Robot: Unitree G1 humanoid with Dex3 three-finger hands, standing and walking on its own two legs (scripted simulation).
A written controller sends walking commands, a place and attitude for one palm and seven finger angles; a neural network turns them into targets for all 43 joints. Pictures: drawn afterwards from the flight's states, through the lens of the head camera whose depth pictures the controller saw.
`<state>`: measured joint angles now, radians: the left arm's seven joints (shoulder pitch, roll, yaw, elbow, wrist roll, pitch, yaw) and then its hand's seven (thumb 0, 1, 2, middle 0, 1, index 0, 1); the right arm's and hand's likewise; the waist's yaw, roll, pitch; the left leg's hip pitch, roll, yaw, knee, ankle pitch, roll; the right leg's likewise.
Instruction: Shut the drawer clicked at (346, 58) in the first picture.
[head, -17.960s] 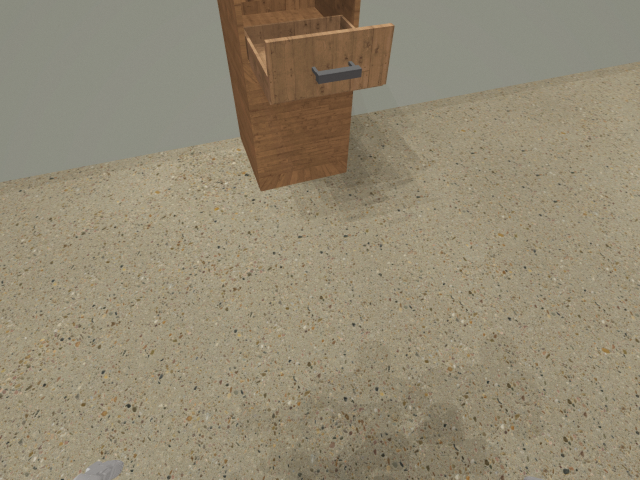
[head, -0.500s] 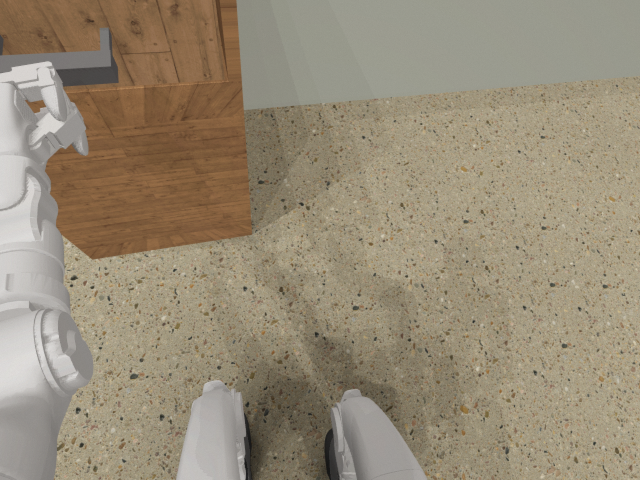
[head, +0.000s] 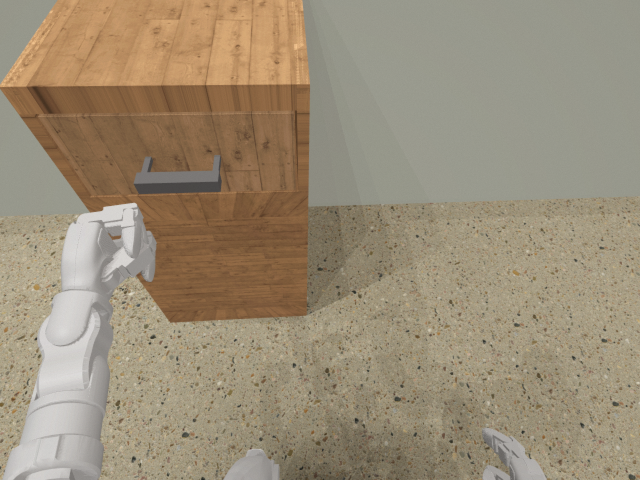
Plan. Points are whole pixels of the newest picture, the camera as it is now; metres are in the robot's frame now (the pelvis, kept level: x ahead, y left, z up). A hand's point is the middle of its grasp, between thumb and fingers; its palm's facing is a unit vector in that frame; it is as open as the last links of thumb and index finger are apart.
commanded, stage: draw the hand back to the body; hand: left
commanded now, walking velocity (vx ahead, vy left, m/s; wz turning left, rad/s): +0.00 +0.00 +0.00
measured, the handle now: (181, 172) +0.58 +0.25 -0.02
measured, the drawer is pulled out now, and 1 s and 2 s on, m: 0.00 0.00 0.00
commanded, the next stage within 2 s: step back with the hand held close in 0.92 s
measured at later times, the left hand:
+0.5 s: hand (59, 318) +0.24 +0.23 +0.16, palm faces +0.33 -0.88 -0.33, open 3.3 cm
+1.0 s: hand out of the picture +0.19 +0.22 +0.21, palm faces +0.40 -0.83 -0.39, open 3.3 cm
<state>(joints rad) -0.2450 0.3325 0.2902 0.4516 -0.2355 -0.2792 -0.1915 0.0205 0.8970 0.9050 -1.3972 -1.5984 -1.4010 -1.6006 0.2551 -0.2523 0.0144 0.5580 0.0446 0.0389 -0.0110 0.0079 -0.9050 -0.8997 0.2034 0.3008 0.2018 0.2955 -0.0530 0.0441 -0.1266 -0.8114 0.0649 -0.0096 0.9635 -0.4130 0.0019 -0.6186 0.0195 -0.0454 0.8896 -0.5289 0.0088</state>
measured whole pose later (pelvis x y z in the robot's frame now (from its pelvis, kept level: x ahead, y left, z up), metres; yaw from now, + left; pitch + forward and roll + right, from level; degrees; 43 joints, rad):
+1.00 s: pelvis +0.01 -0.02 +0.06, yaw +0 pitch -4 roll +0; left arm 0.54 0.32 0.28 -0.44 -0.08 -0.10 0.09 0.02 0.89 0.90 -1.40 -1.60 -1.41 -1.60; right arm 0.18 -0.23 0.02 0.60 0.01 -0.07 -0.09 0.02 -0.90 -0.90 0.20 0.30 0.20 0.30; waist 0.07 0.07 0.01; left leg -0.17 0.04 0.03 0.44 -0.21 -0.02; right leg 0.00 0.00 -0.02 0.38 -0.32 -0.01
